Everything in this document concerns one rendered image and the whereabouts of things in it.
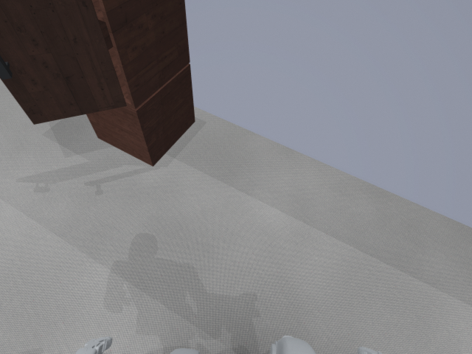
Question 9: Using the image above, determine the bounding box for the cupboard door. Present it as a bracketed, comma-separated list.
[0, 0, 127, 125]

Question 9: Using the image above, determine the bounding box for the right robot thigh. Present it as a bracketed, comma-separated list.
[270, 337, 316, 354]

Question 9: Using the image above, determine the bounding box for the robot left hand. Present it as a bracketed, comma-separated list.
[75, 336, 113, 354]

